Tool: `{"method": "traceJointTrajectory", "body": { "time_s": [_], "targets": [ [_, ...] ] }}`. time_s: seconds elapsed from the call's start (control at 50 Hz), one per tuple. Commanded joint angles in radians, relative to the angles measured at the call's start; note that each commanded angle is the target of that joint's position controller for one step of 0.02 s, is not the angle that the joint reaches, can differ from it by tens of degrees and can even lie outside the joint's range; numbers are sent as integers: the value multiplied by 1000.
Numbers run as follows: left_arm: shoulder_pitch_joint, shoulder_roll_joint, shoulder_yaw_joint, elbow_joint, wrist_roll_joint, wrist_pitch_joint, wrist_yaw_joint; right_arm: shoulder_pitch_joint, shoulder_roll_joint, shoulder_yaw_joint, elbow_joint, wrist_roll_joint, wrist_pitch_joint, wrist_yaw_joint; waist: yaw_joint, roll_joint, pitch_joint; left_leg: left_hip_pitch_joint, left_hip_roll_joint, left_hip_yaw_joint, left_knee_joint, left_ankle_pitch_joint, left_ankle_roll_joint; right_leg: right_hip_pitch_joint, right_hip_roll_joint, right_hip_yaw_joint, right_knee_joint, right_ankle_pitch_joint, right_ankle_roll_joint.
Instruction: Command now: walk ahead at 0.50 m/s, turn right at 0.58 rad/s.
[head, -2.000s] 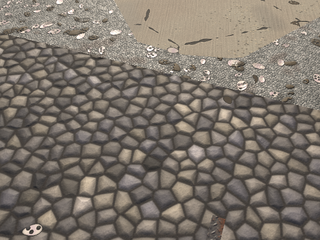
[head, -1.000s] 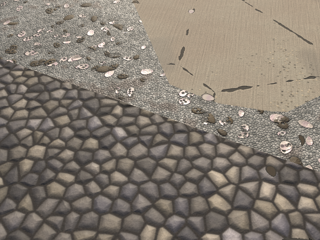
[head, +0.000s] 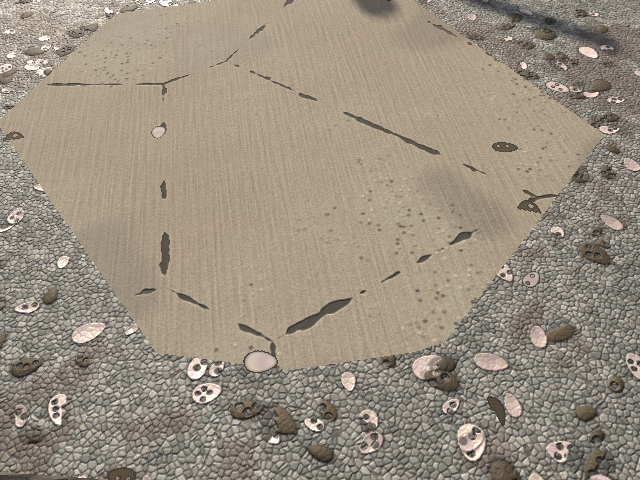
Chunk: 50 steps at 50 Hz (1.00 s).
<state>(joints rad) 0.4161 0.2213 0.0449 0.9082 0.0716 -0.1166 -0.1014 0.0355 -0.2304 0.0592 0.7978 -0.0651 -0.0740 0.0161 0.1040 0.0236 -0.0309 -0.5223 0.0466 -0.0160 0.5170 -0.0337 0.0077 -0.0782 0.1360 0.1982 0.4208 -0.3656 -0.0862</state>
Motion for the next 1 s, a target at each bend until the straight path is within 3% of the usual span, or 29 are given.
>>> {"method": "traceJointTrajectory", "body": {
  "time_s": [0.02,0.04,0.06,0.08,0.1,0.12,0.16,0.22,0.3,0.38,0.44,0.46,0.52,0.54,0.56,0.58,0.6,0.62,0.64,0.66,0.68,0.7,0.76,0.78,0.82,0.86,0.92,0.98,1.0],
  "targets": [
    [-31,165,44,-49,13,-5,7,106,-183,-61,-16,42,-43,-21,-136,-58,-36,395,-7,23,-14,75,98,-159,-201,188,86,607,-90],
    [-47,85,21,-82,14,-18,7,331,-223,-76,34,40,-59,-28,-210,75,-215,725,139,-136,11,183,245,-303,-67,89,368,507,-12],
    [124,-37,-11,-88,33,-38,8,497,-226,-71,59,35,-53,-20,-186,324,-478,1160,433,-614,-110,165,514,-629,83,-3,672,-221,66],
    [-32,73,18,-85,9,-26,7,482,-200,-81,85,7,-48,-21,-247,91,-185,969,416,-656,-222,-155,384,-836,-28,-13,861,-186,44],
    [-90,83,22,-81,-2,-12,28,357,-168,-80,60,20,-46,-22,-202,47,-18,730,366,-497,-271,-367,283,-842,-107,-36,893,-59,24],
    [-81,94,25,-58,0,-1,49,256,-87,-56,31,24,-40,-31,-164,40,7,588,323,-384,-329,-379,244,-765,-164,-60,841,42,17],
    [-115,43,6,-51,24,7,45,206,-7,-33,20,26,-39,-49,-125,41,3,487,265,-218,-391,-124,221,-638,-227,-77,769,118,20],
    [-186,20,-3,-65,-10,9,13,233,-50,-58,44,3,-57,-61,-132,32,10,489,222,-18,-412,63,217,-640,-252,-120,638,160,51],
    [-286,3,-23,-101,-14,21,-5,361,-93,-80,114,-12,-68,-41,-153,25,45,508,234,118,-421,329,241,-667,-261,-179,425,317,71],
    [-317,37,-15,-122,-9,39,-6,355,-96,-75,128,-32,-69,-3,-117,49,55,465,214,232,-381,426,208,-572,-229,-190,372,428,33],
    [-380,59,-6,-158,-9,47,3,386,-116,-79,149,-25,-69,-1,-118,55,98,531,243,243,-358,374,182,-568,-214,-195,331,345,8],
    [-345,53,-7,-155,-8,43,11,382,-137,-82,150,-45,-68,-4,-89,70,95,570,276,233,-319,435,176,-564,-227,-156,407,363,-4],
    [-283,118,22,-154,-13,20,27,346,-218,-120,126,-39,-59,-22,-63,66,60,633,271,298,-155,712,143,-431,-139,-248,358,140,-21],
    [-273,141,35,-157,-34,9,28,388,-234,-128,146,-11,-50,-27,-62,31,60,633,236,343,-42,741,139,-346,-63,-335,172,133,-31],
    [-190,167,54,-138,-36,-8,48,487,-204,-115,175,-44,-46,-19,-68,29,3,481,210,332,154,698,108,-79,-17,-318,218,277,-78],
    [-17,230,82,-114,-34,-11,82,578,-85,-81,162,-88,-54,-3,-53,-138,-211,118,135,293,499,286,-7,394,-152,-47,322,645,-280],
    [191,223,61,-61,-22,1,85,525,-70,-69,120,-51,-63,50,12,-187,-443,-100,-63,165,821,-610,-64,660,-411,414,80,731,-447],
    [261,229,86,-7,-4,-23,89,209,-86,-75,29,40,-69,71,133,-78,-155,-360,-60,-6,887,-606,-26,549,-429,381,6,801,-350],
    [176,233,98,-3,-26,-34,93,109,-92,-76,-12,44,-74,60,96,-79,-9,-387,28,-59,869,-578,-22,336,-442,266,3,823,-311],
    [94,160,74,-3,-41,-33,89,131,-151,-93,-11,23,-64,39,32,-41,-37,-275,70,-62,860,-571,-28,162,-435,201,27,849,-313],
    [18,84,44,-3,-50,-33,81,180,-108,-83,5,9,-52,23,-54,-38,-11,-160,111,-58,784,-502,-9,-45,-434,115,1,860,-286],
    [-61,51,26,-31,-48,-18,72,240,-40,-65,32,-9,-32,18,-120,-36,35,-41,117,-45,718,-455,-8,-254,-412,46,-51,846,-254],
    [-195,87,27,-91,4,-11,83,396,3,-60,94,-29,3,63,-185,-52,8,120,77,-6,635,-108,6,-483,-306,-145,-76,752,-173],
    [-205,52,9,-107,16,-21,106,332,-8,-64,71,-44,-8,69,-148,-24,-12,22,89,-56,561,36,11,-420,-309,-135,-70,641,-155],
    [-145,51,-1,-82,7,-23,129,255,-35,-73,43,-34,-16,65,-106,0,-32,-65,116,-85,327,304,4,-316,-283,-177,34,445,-117],
    [-66,49,-12,-55,4,-8,117,210,-39,-79,51,-20,-13,65,-65,-45,18,8,92,-34,198,481,-13,-357,-266,-216,91,358,-114],
    [38,26,-37,-27,-7,-20,105,67,-98,-97,-5,-28,6,38,-21,-40,96,-109,89,-13,70,442,-28,-273,-357,-109,187,236,-110],
    [218,38,-43,33,-23,-7,132,-83,-53,-82,-42,-34,18,24,80,-43,131,-311,112,-10,-123,414,-20,-43,-422,-7,276,113,-88],
    [74,176,28,5,-116,31,174,-165,-73,-101,-97,164,11,61,67,-57,139,-159,14,-47,-104,377,-10,-183,-352,-106,372,240,-88]
  ]
}}
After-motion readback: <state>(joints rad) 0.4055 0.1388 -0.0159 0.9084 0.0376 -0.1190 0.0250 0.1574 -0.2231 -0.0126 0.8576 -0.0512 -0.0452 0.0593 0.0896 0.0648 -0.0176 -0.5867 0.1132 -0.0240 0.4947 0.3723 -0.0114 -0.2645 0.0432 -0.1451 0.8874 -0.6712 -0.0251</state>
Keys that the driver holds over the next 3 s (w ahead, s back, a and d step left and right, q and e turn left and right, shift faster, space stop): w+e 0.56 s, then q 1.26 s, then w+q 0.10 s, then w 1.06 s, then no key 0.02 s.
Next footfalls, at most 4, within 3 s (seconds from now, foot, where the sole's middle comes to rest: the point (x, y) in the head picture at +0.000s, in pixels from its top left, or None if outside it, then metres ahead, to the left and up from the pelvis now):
0.02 left None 0.18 0.13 -0.77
0.56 right None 0.40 -0.19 -0.77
1.08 left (386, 415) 0.73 -0.04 -0.91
1.52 right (483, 439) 0.69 -0.27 -0.91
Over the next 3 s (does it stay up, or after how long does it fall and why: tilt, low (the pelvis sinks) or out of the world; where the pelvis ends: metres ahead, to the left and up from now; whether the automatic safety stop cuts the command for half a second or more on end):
stays up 1.06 0.07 -0.15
